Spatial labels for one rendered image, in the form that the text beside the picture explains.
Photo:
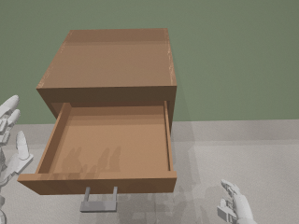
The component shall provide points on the left robot hand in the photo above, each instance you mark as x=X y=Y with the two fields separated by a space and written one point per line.
x=9 y=115

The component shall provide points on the handle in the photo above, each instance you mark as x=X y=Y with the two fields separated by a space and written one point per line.
x=99 y=206

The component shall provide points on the cabinet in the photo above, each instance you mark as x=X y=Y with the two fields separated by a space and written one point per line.
x=111 y=65

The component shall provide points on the drawer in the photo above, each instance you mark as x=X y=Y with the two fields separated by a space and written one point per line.
x=102 y=145

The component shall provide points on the right robot hand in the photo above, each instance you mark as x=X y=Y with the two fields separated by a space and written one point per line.
x=235 y=209

